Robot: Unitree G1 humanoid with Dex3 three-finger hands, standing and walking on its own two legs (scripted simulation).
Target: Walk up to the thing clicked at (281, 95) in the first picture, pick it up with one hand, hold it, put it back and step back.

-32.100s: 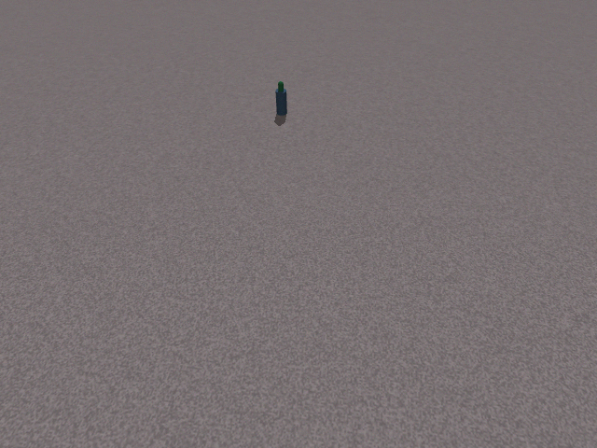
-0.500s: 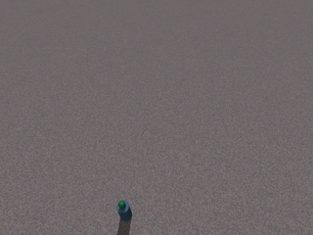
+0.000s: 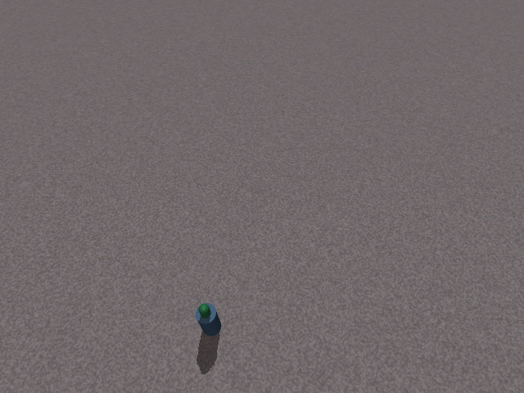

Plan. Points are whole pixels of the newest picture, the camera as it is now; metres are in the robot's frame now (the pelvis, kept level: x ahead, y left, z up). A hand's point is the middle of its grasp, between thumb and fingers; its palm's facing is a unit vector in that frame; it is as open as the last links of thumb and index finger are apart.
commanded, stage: step back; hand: left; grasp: from the side
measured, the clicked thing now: (207, 317) +0.44 +0.20 -0.66
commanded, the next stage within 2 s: none
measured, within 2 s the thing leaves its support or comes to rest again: neither
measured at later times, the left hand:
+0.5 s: hand out of the picture -0.04 +0.23 -0.15, palm faces -0.03 -0.91 -0.41, open 7.4 cm
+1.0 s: hand out of the picture -0.13 +0.28 -0.15, palm faces +0.04 -0.93 -0.37, open 7.4 cm
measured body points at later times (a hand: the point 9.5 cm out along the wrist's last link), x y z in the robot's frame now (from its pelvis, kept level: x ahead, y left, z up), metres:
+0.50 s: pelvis -0.10 -0.02 -0.01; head -0.05 -0.06 +0.44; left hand -0.04 +0.28 -0.12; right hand +0.00 -0.33 -0.15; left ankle -0.06 +0.12 -0.67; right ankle -0.11 -0.13 -0.74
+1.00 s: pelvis -0.23 +0.01 +0.00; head -0.18 +0.03 +0.44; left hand -0.13 +0.33 -0.13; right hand -0.10 -0.29 -0.11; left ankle -0.19 +0.12 -0.74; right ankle -0.29 -0.14 -0.65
